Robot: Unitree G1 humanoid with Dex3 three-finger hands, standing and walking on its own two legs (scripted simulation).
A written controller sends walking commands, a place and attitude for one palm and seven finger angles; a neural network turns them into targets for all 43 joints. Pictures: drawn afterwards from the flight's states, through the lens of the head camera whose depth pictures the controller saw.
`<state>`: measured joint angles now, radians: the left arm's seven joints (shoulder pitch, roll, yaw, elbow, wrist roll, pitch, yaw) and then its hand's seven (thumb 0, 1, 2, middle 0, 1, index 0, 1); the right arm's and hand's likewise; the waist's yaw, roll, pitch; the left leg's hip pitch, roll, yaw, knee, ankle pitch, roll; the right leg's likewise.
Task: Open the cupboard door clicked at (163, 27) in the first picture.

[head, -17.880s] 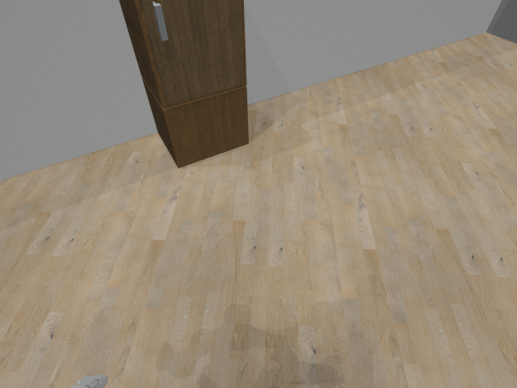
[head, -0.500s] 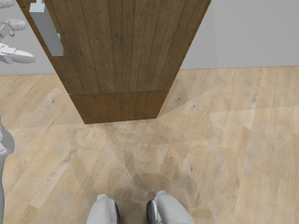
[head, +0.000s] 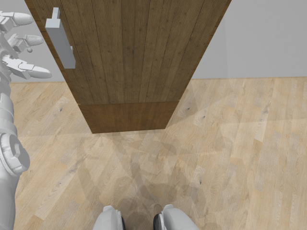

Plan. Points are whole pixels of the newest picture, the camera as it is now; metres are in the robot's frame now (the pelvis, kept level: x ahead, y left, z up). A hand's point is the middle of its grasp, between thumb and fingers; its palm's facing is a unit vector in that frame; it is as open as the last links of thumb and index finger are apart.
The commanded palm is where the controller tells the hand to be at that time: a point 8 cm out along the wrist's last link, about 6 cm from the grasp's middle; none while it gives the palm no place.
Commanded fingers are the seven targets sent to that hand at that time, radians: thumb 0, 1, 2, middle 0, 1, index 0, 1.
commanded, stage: move the hooked fingers beside the handle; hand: left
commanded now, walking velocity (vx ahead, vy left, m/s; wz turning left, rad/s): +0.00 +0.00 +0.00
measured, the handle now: (63, 39) +0.56 +0.17 +0.09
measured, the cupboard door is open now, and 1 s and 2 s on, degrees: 0 0 0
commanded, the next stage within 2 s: slide the fingers in behind the handle in 0.26 s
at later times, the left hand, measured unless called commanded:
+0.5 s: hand (32, 54) +0.51 +0.23 +0.10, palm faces +0.00 -1.00 +0.01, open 14.0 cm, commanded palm +0.50 +0.26 +0.09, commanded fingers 0.00 -0.50 0.30 -0.30 -1.20 -0.30 -1.20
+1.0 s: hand (48, 53) +0.52 +0.20 +0.10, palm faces +0.01 -1.00 +0.01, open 13.9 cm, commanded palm +0.50 +0.23 +0.09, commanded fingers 0.00 -0.50 0.30 -0.30 -1.20 -0.30 -1.20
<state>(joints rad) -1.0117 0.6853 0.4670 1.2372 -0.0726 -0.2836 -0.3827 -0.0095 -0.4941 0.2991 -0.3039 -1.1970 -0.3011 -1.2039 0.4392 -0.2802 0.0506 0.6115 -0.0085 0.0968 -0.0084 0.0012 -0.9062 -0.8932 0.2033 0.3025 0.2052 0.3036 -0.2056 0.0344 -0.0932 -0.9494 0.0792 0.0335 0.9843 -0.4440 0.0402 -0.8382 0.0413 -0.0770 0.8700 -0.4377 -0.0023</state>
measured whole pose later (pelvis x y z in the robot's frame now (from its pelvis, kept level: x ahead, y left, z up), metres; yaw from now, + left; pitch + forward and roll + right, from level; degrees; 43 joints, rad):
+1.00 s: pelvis -0.02 -0.01 +0.00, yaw +0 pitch +22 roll -4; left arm -1.05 0.61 0.42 1.27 -0.07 -0.33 -0.29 -0.01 -0.49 0.30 -0.31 -1.20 -0.31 -1.21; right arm 0.44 -0.28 0.05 0.63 -0.01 0.06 0.00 0.00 -0.91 -0.89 0.20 0.30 0.20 0.30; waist -0.21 0.04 -0.09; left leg -0.97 0.08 0.03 1.01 -0.43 0.04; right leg -0.87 0.04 -0.08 0.92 -0.43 -0.01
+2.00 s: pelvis -0.02 -0.02 +0.00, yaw +1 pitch +22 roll -3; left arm -1.03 0.49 0.37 1.25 -0.06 -0.36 -0.18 -0.01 -0.49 0.30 -0.31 -1.20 -0.31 -1.22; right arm 0.43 -0.27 0.03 0.65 -0.02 0.04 0.02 0.00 -0.91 -0.89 0.20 0.30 0.20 0.30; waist -0.20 0.05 -0.10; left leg -0.95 0.07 0.02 1.00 -0.42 0.02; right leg -0.86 0.04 -0.08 0.93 -0.45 -0.03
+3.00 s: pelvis -0.01 -0.01 +0.00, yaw +0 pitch +21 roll -3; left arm -0.97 0.46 0.37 1.19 -0.08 -0.36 -0.17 0.01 0.68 0.80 -0.34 -1.35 -0.36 -1.35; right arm 0.43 -0.27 0.02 0.64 -0.01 0.05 0.02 0.00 -0.91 -0.89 0.20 0.30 0.20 0.30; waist -0.19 0.05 -0.11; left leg -0.92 0.07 0.04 0.98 -0.43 0.02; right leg -0.83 0.04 -0.06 0.91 -0.45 -0.02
